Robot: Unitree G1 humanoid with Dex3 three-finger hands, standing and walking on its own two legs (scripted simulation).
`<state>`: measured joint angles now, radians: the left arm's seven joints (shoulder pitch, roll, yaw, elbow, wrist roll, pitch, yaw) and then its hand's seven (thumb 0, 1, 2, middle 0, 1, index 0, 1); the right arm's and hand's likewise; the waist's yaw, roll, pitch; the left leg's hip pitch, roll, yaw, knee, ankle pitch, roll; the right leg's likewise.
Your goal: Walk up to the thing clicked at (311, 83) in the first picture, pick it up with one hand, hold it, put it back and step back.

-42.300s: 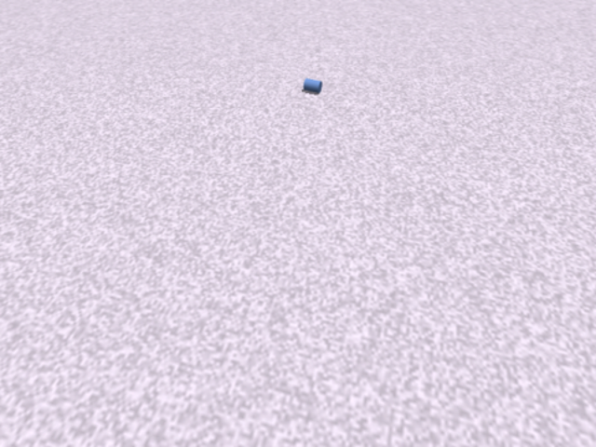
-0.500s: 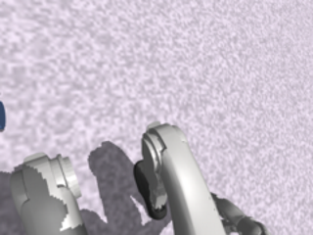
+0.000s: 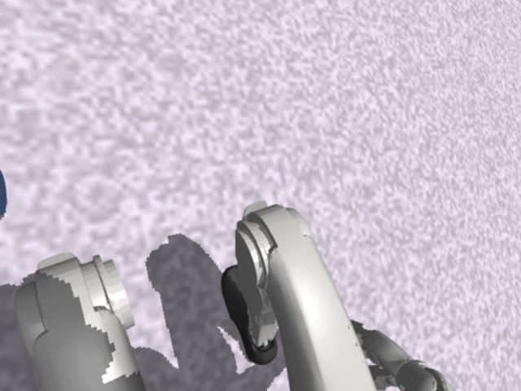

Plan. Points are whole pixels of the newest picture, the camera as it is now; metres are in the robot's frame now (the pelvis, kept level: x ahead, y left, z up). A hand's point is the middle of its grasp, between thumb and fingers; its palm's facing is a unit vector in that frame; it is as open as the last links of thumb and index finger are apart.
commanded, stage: close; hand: left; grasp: from above
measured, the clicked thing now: out of the picture +0.43 +0.32 -0.26
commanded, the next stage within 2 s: go down in 0.22 s
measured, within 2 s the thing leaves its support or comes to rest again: neither
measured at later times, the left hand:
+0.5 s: hand out of the picture +0.42 +0.32 -0.23, palm faces -0.43 -0.07 -0.90, open 12.9 cm
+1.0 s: hand out of the picture +0.41 +0.33 -0.14, palm faces -0.45 -0.02 -0.89, open 13.9 cm
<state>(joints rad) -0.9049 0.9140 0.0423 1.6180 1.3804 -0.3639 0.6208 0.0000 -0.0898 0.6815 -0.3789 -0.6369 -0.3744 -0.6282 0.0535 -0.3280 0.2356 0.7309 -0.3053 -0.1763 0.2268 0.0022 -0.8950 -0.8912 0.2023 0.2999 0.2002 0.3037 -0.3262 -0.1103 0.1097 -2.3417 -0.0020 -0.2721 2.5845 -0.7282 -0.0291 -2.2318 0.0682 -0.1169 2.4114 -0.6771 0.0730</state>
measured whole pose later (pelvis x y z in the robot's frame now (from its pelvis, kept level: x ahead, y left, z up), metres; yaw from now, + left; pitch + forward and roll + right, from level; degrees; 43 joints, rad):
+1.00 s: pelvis -0.01 +0.00 +0.02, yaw +3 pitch +30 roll -12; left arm -0.86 0.82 0.05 1.31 1.35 -0.39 0.35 0.00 -0.44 0.98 -0.08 -0.98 -0.08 -0.97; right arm 0.13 -0.31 0.10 0.68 -0.17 -0.05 0.18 0.00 -0.90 -0.89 0.20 0.30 0.20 0.30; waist -0.23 -0.02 -0.01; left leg -2.34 -0.02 -0.21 2.47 -0.67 -0.02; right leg -2.22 0.03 -0.08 2.34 -0.66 0.06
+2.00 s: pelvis +0.01 +0.00 +0.01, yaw +4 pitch +33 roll -10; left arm -0.93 0.79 0.10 1.47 1.38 -0.25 0.56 0.00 -0.47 0.96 -0.08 -0.94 -0.08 -0.93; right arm 0.09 -0.28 0.09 0.76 -0.23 -0.10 0.20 0.00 -0.90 -0.89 0.20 0.30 0.20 0.30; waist -0.30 -0.01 -0.03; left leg -2.38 -0.01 -0.19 2.51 -0.71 -0.03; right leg -2.29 0.04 -0.05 2.40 -0.69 0.07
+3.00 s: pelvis +0.00 -0.01 +0.03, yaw +5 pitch +31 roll -10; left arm -0.86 0.81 0.08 1.34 1.30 -0.43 0.26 0.00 -0.43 0.90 -0.08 -0.98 -0.11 -0.93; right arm 0.14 -0.27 0.11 0.70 -0.17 -0.01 0.15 0.00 -0.90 -0.89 0.21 0.30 0.20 0.30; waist -0.23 0.00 0.01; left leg -2.33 -0.02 -0.19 2.45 -0.68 -0.03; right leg -2.23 0.03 -0.06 2.34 -0.67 0.07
